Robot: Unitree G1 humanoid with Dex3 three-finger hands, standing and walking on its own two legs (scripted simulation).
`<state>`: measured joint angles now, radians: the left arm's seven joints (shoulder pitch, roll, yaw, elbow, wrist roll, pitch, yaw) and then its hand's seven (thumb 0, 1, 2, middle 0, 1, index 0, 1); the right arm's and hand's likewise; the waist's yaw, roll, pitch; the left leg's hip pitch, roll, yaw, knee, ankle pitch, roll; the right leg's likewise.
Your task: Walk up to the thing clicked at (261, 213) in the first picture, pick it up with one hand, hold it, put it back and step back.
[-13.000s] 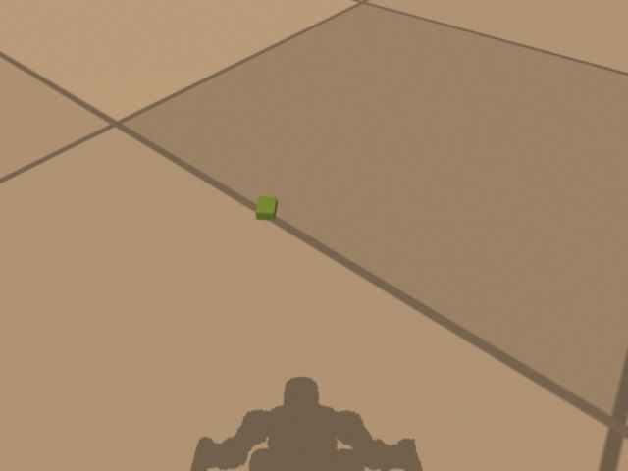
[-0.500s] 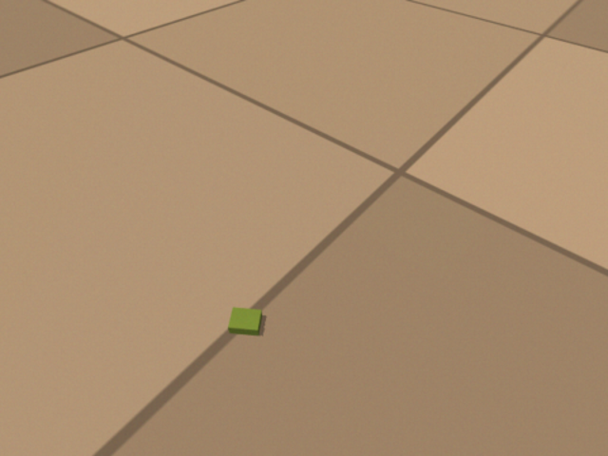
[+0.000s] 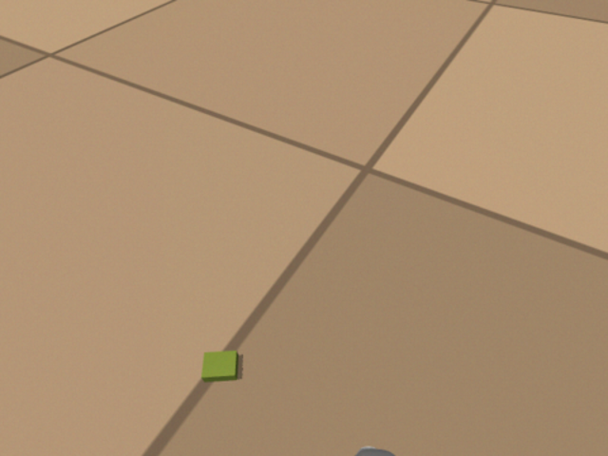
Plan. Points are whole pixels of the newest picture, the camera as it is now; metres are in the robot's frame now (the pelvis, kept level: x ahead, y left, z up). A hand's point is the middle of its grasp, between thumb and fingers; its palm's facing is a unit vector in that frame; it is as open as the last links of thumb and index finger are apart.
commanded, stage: walk up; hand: left
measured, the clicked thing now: (220, 366) +0.52 +0.28 -0.74
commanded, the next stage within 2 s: none
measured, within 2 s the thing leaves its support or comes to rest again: neither
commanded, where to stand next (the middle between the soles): +0.15 +0.02 m, yaw +1 degrees
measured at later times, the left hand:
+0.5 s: hand (146, 438) +0.20 +0.25 -0.16, palm faces +0.00 -0.94 -0.34, open 7.4 cm
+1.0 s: hand out of the picture +0.15 +0.25 -0.13, palm faces +0.01 -0.91 -0.41, open 7.4 cm
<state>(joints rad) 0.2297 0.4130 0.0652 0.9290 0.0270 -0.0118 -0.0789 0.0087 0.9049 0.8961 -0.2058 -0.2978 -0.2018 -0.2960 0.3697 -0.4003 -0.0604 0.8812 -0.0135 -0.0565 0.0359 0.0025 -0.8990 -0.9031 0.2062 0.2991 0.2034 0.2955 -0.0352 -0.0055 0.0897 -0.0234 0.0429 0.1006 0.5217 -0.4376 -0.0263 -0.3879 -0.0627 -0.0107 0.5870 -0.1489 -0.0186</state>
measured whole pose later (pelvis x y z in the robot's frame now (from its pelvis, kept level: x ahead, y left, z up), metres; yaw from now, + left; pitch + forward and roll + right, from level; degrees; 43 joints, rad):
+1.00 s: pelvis +0.07 -0.02 +0.00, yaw +2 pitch -4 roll +0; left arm 0.14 0.38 0.01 1.00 0.01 -0.02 0.01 0.01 0.90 0.90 -0.21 -0.30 -0.20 -0.30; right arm 0.10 -0.38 -0.02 1.00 0.01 0.02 0.03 0.00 -0.90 -0.90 0.20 0.30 0.20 0.29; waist 0.01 0.03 0.12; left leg -0.29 0.01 -0.03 0.58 -0.23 -0.02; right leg -0.19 -0.04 -0.01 0.61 -0.36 0.02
